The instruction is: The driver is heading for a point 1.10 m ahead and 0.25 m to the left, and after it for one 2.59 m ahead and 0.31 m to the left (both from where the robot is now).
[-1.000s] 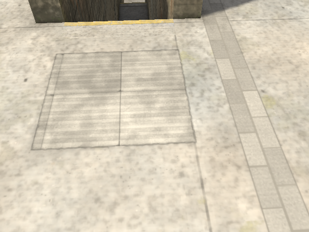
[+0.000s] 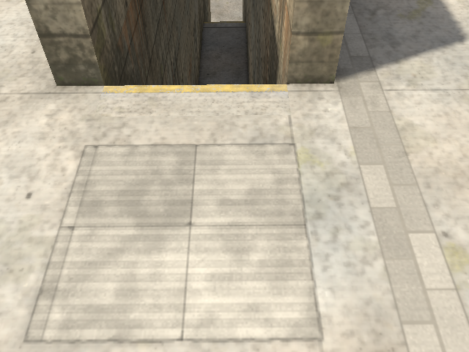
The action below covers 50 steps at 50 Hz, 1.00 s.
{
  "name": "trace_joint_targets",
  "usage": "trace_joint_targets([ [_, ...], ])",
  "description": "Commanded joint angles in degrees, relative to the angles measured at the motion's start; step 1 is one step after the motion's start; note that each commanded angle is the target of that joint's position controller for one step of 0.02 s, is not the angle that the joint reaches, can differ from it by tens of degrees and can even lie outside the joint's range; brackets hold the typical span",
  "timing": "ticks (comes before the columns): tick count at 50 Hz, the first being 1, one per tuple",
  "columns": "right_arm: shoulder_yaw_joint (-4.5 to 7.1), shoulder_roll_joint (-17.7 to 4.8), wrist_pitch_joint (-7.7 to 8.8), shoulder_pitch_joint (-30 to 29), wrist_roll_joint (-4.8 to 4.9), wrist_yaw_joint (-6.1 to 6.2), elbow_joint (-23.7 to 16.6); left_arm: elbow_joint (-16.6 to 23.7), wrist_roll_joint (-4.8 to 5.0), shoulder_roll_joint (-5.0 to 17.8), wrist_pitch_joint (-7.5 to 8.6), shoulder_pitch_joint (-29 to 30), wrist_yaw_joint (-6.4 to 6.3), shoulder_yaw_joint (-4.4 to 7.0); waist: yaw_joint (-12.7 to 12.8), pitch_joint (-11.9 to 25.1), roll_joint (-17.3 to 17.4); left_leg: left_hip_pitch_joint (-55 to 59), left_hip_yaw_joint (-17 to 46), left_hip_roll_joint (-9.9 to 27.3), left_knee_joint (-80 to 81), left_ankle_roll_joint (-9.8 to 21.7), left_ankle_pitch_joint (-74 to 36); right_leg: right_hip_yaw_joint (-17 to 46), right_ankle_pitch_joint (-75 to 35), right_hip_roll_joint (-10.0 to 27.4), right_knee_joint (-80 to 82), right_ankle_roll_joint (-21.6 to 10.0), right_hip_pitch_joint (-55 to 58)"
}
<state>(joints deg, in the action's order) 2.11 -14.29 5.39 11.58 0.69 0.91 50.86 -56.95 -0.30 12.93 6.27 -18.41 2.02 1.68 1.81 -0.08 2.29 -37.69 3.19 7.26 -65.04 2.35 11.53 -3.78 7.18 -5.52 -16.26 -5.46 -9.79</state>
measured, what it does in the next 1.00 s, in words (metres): walks ahead: left foot, then right foot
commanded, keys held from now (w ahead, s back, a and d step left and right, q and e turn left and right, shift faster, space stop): w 0.76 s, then w+q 0.24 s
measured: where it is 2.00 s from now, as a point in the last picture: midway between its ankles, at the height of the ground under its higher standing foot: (205, 205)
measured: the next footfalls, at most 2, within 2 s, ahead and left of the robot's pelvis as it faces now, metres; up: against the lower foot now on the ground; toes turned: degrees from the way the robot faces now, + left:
left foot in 0.30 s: +0.34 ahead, +0.17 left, +0.00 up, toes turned +2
right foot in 0.86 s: +0.65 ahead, -0.08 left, +0.00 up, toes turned -2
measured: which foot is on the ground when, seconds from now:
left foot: up 0.00-0.28, down 0.30-0.88, up 0.90-1.00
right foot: down 0.00-0.32, up 0.34-0.84, down 0.86-1.00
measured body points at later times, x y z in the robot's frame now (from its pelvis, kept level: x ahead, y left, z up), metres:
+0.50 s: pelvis +0.28 +0.08 +0.00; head +0.29 +0.10 +0.45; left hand +0.36 +0.35 -0.14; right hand +0.33 -0.18 -0.12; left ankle +0.30 +0.16 -0.74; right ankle +0.28 -0.08 -0.66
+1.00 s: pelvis +0.55 +0.02 -0.01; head +0.57 +0.00 +0.44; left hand +0.66 +0.28 -0.12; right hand +0.59 -0.25 -0.15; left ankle +0.46 +0.17 -0.65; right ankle +0.61 -0.07 -0.74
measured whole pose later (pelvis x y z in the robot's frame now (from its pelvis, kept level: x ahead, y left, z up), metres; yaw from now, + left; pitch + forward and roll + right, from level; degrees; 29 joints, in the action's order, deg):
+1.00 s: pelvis +0.55 +0.02 -0.01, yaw +4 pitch +1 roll +0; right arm 3.4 -14.7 4.4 18.9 2.0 0.6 55.1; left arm -51.2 -0.2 13.4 6.4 -8.8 1.4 3.1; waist -0.3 -1.4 2.2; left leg -25.3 3.0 2.8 -67.9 2.9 20.2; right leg -6.0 9.1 0.0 -26.6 -2.6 -19.0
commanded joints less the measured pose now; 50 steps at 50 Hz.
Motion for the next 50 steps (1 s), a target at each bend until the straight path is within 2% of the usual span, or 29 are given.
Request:
trace_joint_targets([
  [1, 0.74, -2.59, -0.25, 1.81, -0.69, 0.37, -2.44, 3.19, 0.09, 7.60, 0.99, 2.32, -1.12, 1.21, -2.66, -3.15, -4.11, -1.57, 0.22, 2.44, 8.27, -1.50, -9.11, 12.24, -4.20, 16.24, 11.60, -9.68, -5.64],
  [5, 0.36, -1.67, 0.36, -7.44, -0.18, -0.31, -4.86, 2.18, 1.01, 9.11, 0.24, -2.39, -1.92, 1.46, 0.71, -3.12, -4.33, 0.19, -1.99, -0.16, 24.57, -1.95, -17.59, 9.36, -5.17, 15.25, 10.59, -7.05, -0.66],
  [10, 0.10, -2.34, 0.90, -14.69, 0.61, -2.05, -7.77, 0.22, 1.48, 9.62, -0.98, -6.78, -2.06, 1.76, 2.95, -4.78, -5.18, -0.24, -2.44, -1.86, 33.15, -0.96, -12.85, 10.32, -4.02, 18.75, 6.48, -6.33, 8.63],
  [12, 0.44, -3.52, 1.42, -13.71, 0.64, -2.67, -8.24, 0.10, 1.51, 10.33, -1.58, -6.32, -2.21, 2.11, 1.54, -4.06, -5.97, 2.72, -2.85, -2.76, 35.51, 0.63, -8.28, 11.07, -6.91, 20.19, 3.46, -5.44, 11.22],
  [13, 0.92, -4.51, 1.65, -10.97, 0.59, -2.79, -7.73, 0.31, 1.48, 10.80, -1.88, -5.28, -2.25, 2.24, -0.33, -2.59, -6.66, 7.32, -3.94, -4.01, 36.60, 1.54, -6.56, 10.70, -12.82, 20.05, 0.39, -4.77, 11.40],
  [14, 2.00, -6.30, 1.80, -4.64, 0.47, -2.66, -5.93, 0.68, 1.30, 10.50, -2.18, -3.99, -2.24, 2.06, -3.87, 1.02, -6.50, 16.07, -5.53, -5.97, 37.90, 2.86, -5.97, 8.68, -22.42, 17.82, -7.04, -3.53, 10.54],
  [15, 3.60, -9.90, 1.92, 6.46, 0.31, -2.25, -2.82, 1.53, 0.59, 8.57, -2.23, -3.37, -2.21, 1.28, -8.31, 8.35, -4.64, 31.67, -2.84, -3.69, 36.65, 5.37, -7.49, 5.71, -24.01, 14.35, -20.70, -1.69, 4.16],
  [16, 5.18, -16.58, 1.65, 15.62, -0.96, -1.92, -1.35, 3.18, -0.06, 3.20, -1.29, -7.60, -1.89, -0.47, -8.68, 17.95, 7.26, 54.98, 18.95, 11.22, 37.58, 12.95, -5.49, 1.20, -5.03, 6.67, -44.00, 2.29, -16.92],
  [17, 4.58, -14.27, 1.33, 17.51, -0.71, -2.24, -0.48, 2.31, 1.07, 1.64, 0.28, -9.74, -1.51, -1.12, -8.11, 23.15, 14.92, 62.13, 39.20, 17.01, 46.87, 17.98, 1.48, 7.31, 24.19, 1.80, -56.13, 3.07, -30.00],
  [18, 3.20, -9.89, 1.46, 13.27, -0.34, -2.31, -1.21, 3.14, 2.45, 8.28, 1.27, -5.20, -1.29, 0.52, -7.80, 15.43, 9.34, 55.91, 33.53, 14.95, 47.83, 14.81, 3.71, 10.84, 22.08, 5.82, -61.15, 1.79, -35.42],
  [19, 2.41, -7.50, 1.35, 7.84, -0.26, -2.23, -2.57, 4.56, 2.89, 9.46, 1.58, -0.54, -1.34, 0.86, -6.32, 9.62, 5.61, 47.59, 24.38, 12.72, 48.58, 12.49, 0.36, 9.24, 16.59, 9.01, -60.09, 1.10, -35.53],
  [20, 1.80, -5.87, 1.29, 3.39, -0.47, -2.51, -3.27, 4.87, 2.24, 8.69, 1.29, 1.63, -1.70, 1.00, -4.43, 5.51, 1.30, 39.25, 18.07, 10.06, 50.83, 11.36, -4.40, 7.98, 11.96, 11.31, -56.38, 1.45, -32.97],
  [21, 1.34, -4.35, 1.44, 1.26, -0.74, -2.74, -3.49, 4.84, 1.45, 8.13, 0.53, 1.73, -2.03, 1.44, -2.61, 3.33, 1.34, 33.91, 13.61, 7.67, 52.90, 10.26, -7.13, 8.09, 8.98, 13.08, -52.47, 1.72, -29.81],
  [22, 1.15, -3.74, 1.46, 0.88, -0.99, -2.98, -3.02, 4.55, 1.28, 6.71, -0.34, 0.57, -2.08, 1.39, -1.34, 2.41, 2.18, 30.53, 10.97, 6.26, 54.64, 9.91, -8.52, 7.87, 7.24, 13.63, -50.67, 2.07, -26.83],
  [24, 1.47, -4.74, 1.76, 2.95, -0.96, -2.93, -1.54, 4.37, 1.10, 4.85, -1.45, -0.41, -2.23, 1.31, -0.35, 1.30, 1.85, 28.18, 7.32, 5.26, 56.37, 10.79, -14.16, 7.00, 4.98, 13.68, -48.33, 2.89, -26.14],
  [26, 1.90, -6.28, 1.74, 5.04, -1.04, -2.34, -0.39, 5.81, 0.76, 5.16, -1.76, 3.15, -2.41, 1.60, -0.66, -0.19, 0.82, 29.00, 5.29, 5.27, 57.33, 11.17, -17.89, 6.90, 0.60, 13.94, -43.48, 3.77, -29.94],
  [28, 1.92, -6.52, 1.30, 6.93, -0.91, -1.65, 0.48, 7.38, 0.50, 4.85, -1.68, 7.73, -2.33, 1.68, -1.63, -1.08, 0.66, 30.50, 3.67, 4.95, 57.82, 10.67, -18.83, 6.67, -4.73, 13.86, -36.82, 4.38, -32.52],
  [32, 1.94, -7.36, 0.83, 10.05, -0.37, -0.84, 1.86, 9.64, 0.82, 3.68, -1.21, 16.00, -1.65, 1.25, -4.08, -2.79, 1.06, 31.61, 0.49, 3.52, 58.97, 8.99, -15.23, 4.70, -13.53, 11.92, -23.37, 4.34, -30.05],
  [37, 2.32, -7.88, -0.19, 14.27, 0.14, -0.44, 4.59, 12.50, 1.43, 4.02, -0.62, 23.34, -0.27, 0.92, -5.93, -5.43, 1.20, 40.17, 0.90, 6.77, 56.39, 8.65, -14.42, 4.50, -10.55, 10.72, -15.90, 2.99, -31.75],
  [40, 2.75, -8.56, -0.98, 13.80, 0.43, -0.11, 5.04, 13.24, 1.40, 5.51, 0.14, 22.47, 0.49, 1.44, -3.95, -4.37, 1.90, 42.63, 2.40, 8.15, 51.73, 7.59, -21.12, 4.00, -4.46, 9.19, -12.96, 1.25, -26.35],
  [41, 2.91, -9.21, -1.23, 12.55, 0.43, -0.09, 4.72, 12.49, 1.35, 6.81, 0.42, 18.96, 0.42, 2.11, -1.72, -2.25, 2.83, 41.95, 2.40, 7.53, 47.98, 7.05, -28.95, 2.74, -2.89, 7.42, -12.22, 0.59, -19.99],
  [42, 2.68, -8.81, -1.51, 11.13, 0.27, -0.14, 4.26, 10.12, 1.29, 8.91, 0.59, 11.07, 0.09, 3.38, 2.41, 2.27, 2.60, 39.58, 0.93, 4.85, 39.56, 5.88, -36.06, 1.32, -3.33, 5.58, -11.11, -0.55, -8.86],
  [43, 1.87, -7.05, -1.46, 10.19, -0.34, -0.24, 2.95, 7.27, 0.73, 12.69, 0.69, -0.45, -0.52, 4.82, 6.80, 10.50, 0.42, 29.58, -1.12, 1.42, 25.08, 3.95, -29.78, 6.45, -5.13, 10.87, -13.86, -3.29, 9.52],
  [44, -0.04, -0.20, -0.49, 16.88, -0.37, -0.72, 2.28, 5.83, -0.32, 18.40, 0.23, -8.30, -0.97, 6.32, 5.56, 20.31, -12.51, 5.43, -4.84, -8.01, 1.26, -0.68, -4.46, 30.26, 2.42, 26.67, -11.40, -11.23, 33.96],
  [45, 0.09, -1.32, 0.76, 17.35, 0.71, -0.91, 3.34, 5.91, -0.12, 14.26, 0.05, -8.42, -0.94, 4.95, 5.83, 24.87, -16.23, -1.29, 4.45, -9.86, -8.84, -0.30, 21.18, 44.64, 7.22, 30.51, -3.04, -12.65, 34.62],
  [46, 1.78, -6.88, 1.16, 12.33, 2.38, -0.85, 2.01, 6.41, 0.37, 10.78, 0.16, -3.71, -1.07, 3.89, 5.07, 15.29, -12.60, -5.89, 5.55, -6.54, -12.59, 0.55, 18.37, 36.35, 9.68, 28.67, -1.61, -9.26, 26.59],
  [47, 1.98, -7.30, 1.03, 8.57, 2.40, -0.48, 0.78, 7.40, 0.64, 8.55, 0.25, 1.51, -1.12, 3.16, 3.24, 9.15, -9.21, -5.63, 3.52, -3.21, -11.05, 1.01, 12.83, 28.11, 8.22, 26.92, 0.09, -7.04, 17.24],
  [48, 2.31, -6.61, 0.53, 6.67, 1.67, -0.03, 0.47, 7.60, 0.46, 6.44, 0.43, 5.63, -0.87, 2.56, 1.35, 4.82, -6.49, -2.97, 2.84, -1.17, -7.80, 0.98, 8.49, 22.11, 5.73, 24.48, 2.85, -5.63, 8.83],
  [50, 2.67, -3.73, -1.37, 9.43, 1.32, 0.11, 1.17, 6.97, -0.36, 4.58, 0.89, 8.68, -0.63, 2.23, -2.01, 1.77, -8.86, 3.63, 3.11, 1.13, -4.00, 1.13, 3.98, 13.41, 2.18, 21.08, 6.79, -4.02, -0.07],
])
